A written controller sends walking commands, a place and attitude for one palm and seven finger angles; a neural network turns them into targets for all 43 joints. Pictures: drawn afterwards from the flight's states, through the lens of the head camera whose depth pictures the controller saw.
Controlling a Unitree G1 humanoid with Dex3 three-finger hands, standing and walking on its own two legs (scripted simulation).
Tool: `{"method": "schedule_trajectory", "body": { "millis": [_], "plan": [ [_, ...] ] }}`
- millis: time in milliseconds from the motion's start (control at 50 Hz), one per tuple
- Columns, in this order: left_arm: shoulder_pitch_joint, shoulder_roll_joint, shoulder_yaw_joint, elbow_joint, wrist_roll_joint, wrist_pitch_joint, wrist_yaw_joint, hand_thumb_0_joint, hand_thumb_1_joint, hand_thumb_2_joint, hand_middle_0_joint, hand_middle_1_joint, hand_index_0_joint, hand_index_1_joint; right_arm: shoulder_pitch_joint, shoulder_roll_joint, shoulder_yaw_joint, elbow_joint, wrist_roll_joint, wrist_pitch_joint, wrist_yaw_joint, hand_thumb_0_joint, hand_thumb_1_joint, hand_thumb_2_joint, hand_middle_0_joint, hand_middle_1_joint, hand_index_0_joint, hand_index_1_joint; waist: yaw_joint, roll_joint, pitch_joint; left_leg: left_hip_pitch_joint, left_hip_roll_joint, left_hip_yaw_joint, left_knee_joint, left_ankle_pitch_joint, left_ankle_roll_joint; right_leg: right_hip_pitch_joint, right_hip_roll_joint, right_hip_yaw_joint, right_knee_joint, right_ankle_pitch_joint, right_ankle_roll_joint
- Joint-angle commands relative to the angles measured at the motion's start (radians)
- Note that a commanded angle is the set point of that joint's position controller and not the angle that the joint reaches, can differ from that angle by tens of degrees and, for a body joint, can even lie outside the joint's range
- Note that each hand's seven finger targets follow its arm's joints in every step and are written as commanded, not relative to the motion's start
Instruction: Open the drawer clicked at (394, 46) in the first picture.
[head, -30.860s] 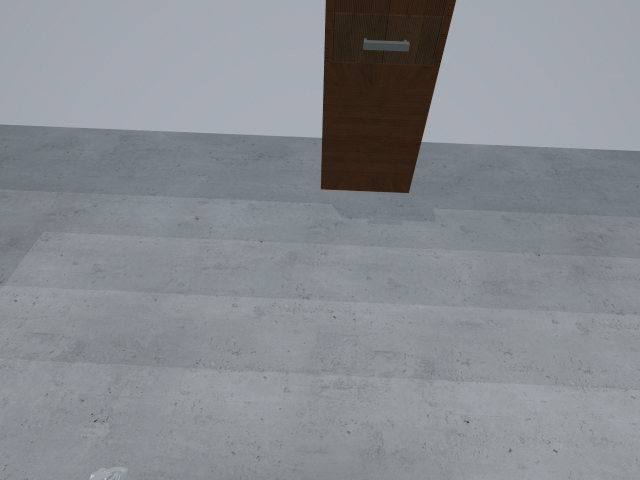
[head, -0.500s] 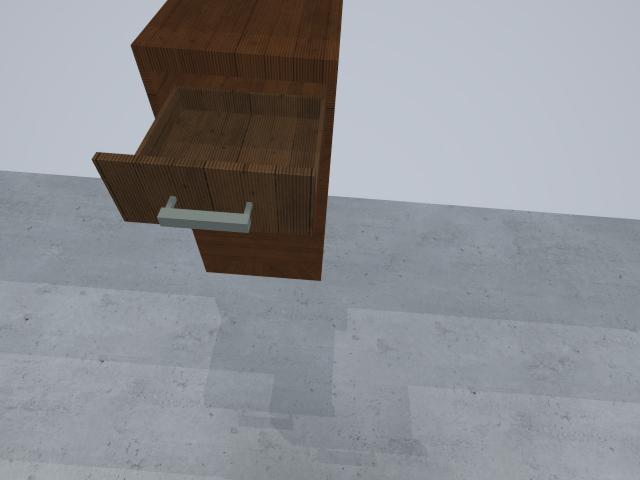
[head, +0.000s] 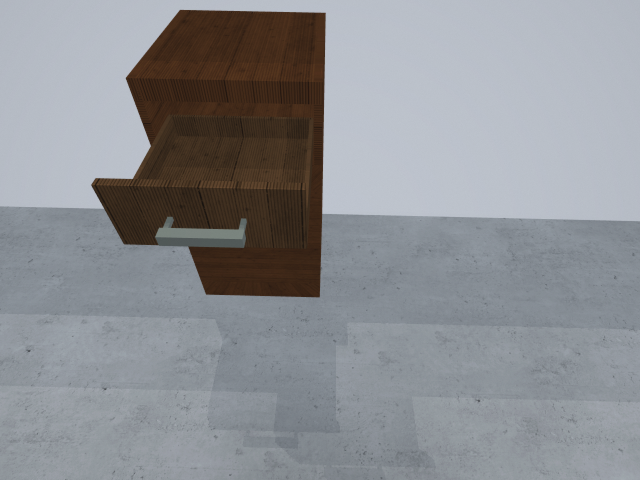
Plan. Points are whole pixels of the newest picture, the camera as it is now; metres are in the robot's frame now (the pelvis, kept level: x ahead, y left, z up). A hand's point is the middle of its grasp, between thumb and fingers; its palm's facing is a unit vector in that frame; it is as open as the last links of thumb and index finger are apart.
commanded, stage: let the arm hang, fingers relaxed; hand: left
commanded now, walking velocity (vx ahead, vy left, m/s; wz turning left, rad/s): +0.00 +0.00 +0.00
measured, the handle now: (204, 229) +0.55 +0.26 -0.06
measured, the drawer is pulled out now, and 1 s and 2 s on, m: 0.30 0.30 0.30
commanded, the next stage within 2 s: look to check the result in 0.16 s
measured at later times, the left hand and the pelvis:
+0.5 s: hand out of the picture -0.02 +0.15 -0.17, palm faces +0.06 -0.98 -0.18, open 7.3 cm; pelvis +0.01 -0.01 +0.00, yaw +0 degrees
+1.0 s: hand out of the picture +0.00 +0.14 -0.17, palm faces +0.06 -0.98 -0.18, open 7.3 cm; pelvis +0.02 -0.01 +0.00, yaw +0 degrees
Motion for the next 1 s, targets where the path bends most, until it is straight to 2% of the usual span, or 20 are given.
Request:
{"method": "schedule_trajectory", "body": {
  "millis": [0,60,100,180,240,440,500,700,920,980],
  "plan": [
    [0.092,0.105,0.025,-0.007,0.002,-0.005,0.011,0.000,0.900,0.900,-0.200,-0.300,-0.200,-0.300,0.094,-0.072,-0.012,-0.014,-0.004,-0.005,-0.005,0.000,-0.900,-0.900,0.200,0.300,0.200,0.300,0.002,0.016,0.094,-0.050,0.070,-0.087,-0.091,-0.065,0.031,-0.073,-0.112,0.124,-0.134,-0.107,-0.016],
    [0.086,0.100,0.028,-0.010,0.003,-0.004,0.012,0.000,0.900,0.900,-0.200,-0.300,-0.200,-0.300,0.104,-0.068,-0.013,-0.015,-0.005,-0.004,-0.005,0.000,-0.900,-0.900,0.200,0.300,0.200,0.300,-0.002,0.022,0.108,-0.062,0.075,-0.090,-0.096,-0.074,0.031,-0.081,-0.109,0.123,-0.132,-0.110,-0.016],
    [0.090,0.098,0.029,-0.011,0.003,-0.005,0.011,0.000,0.900,0.900,-0.200,-0.300,-0.200,-0.300,0.100,-0.070,-0.014,-0.020,-0.005,-0.006,-0.006,0.000,-0.900,-0.900,0.200,0.300,0.200,0.300,0.000,0.032,0.097,-0.054,0.073,-0.089,-0.093,-0.066,0.032,-0.077,-0.110,0.128,-0.132,-0.101,-0.018],
    [0.087,0.098,0.028,-0.011,0.001,-0.009,0.011,0.000,0.900,0.900,-0.200,-0.300,-0.200,-0.300,0.100,-0.071,-0.014,-0.019,-0.003,-0.010,-0.007,0.000,-0.900,-0.900,0.200,0.300,0.200,0.300,-0.002,0.011,0.065,-0.033,0.078,-0.088,-0.087,-0.023,0.030,-0.052,-0.112,0.124,-0.126,-0.056,-0.016],
    [0.089,0.096,0.026,-0.007,0.002,-0.009,0.013,0.000,0.900,0.900,-0.200,-0.300,-0.200,-0.300,0.097,-0.071,-0.014,-0.017,-0.002,-0.007,-0.007,0.000,-0.900,-0.900,0.200,0.300,0.200,0.300,-0.002,0.011,0.084,-0.025,0.082,-0.081,-0.087,-0.021,0.029,-0.068,-0.114,0.120,-0.132,-0.056,-0.015],
    [0.085,0.105,0.026,-0.004,0.002,-0.010,0.014,0.000,0.900,0.900,-0.200,-0.300,-0.200,-0.300,0.091,-0.074,-0.013,-0.012,-0.002,-0.005,-0.005,0.000,-0.900,-0.900,0.200,0.300,0.200,0.300,-0.004,0.012,0.090,-0.018,0.080,-0.078,-0.086,-0.012,0.025,-0.065,-0.116,0.125,-0.143,-0.065,-0.014],
    [0.085,0.107,0.028,-0.001,0.000,-0.010,0.013,0.000,0.900,0.900,-0.200,-0.300,-0.200,-0.300,0.087,-0.077,-0.014,-0.010,-0.003,-0.005,-0.005,0.000,-0.900,-0.900,0.200,0.300,0.200,0.300,-0.002,-0.004,0.083,-0.016,0.074,-0.074,-0.082,-0.018,0.023,-0.061,-0.119,0.130,-0.151,-0.084,-0.015],
    [0.080,0.103,0.027,0.001,0.000,-0.014,0.014,0.000,0.900,0.900,-0.200,-0.300,-0.200,-0.300,0.078,-0.079,-0.014,-0.008,-0.002,-0.007,-0.007,0.000,-0.900,-0.900,0.200,0.300,0.200,0.300,-0.004,0.016,0.074,0.003,0.080,-0.075,-0.084,0.016,0.020,-0.048,-0.118,0.129,-0.145,-0.030,-0.015],
    [0.080,0.103,0.029,0.003,0.001,-0.017,0.016,0.000,0.900,0.900,-0.200,-0.300,-0.200,-0.300,0.065,-0.081,-0.016,-0.007,0.001,-0.008,-0.010,0.000,-0.900,-0.900,0.200,0.300,0.200,0.300,0.000,0.005,0.062,0.026,0.086,-0.071,-0.083,0.053,0.017,-0.028,-0.118,0.122,-0.138,0.045,-0.013],
    [0.070,0.109,0.028,0.002,-0.001,-0.015,0.015,0.000,0.900,0.900,-0.200,-0.300,-0.200,-0.300,0.072,-0.081,-0.015,-0.002,-0.001,-0.006,-0.008,0.000,-0.900,-0.900,0.200,0.300,0.200,0.300,-0.002,-0.005,0.080,0.005,0.080,-0.067,-0.084,0.025,0.015,-0.023,-0.122,0.124,-0.151,0.007,-0.011]
  ]
}}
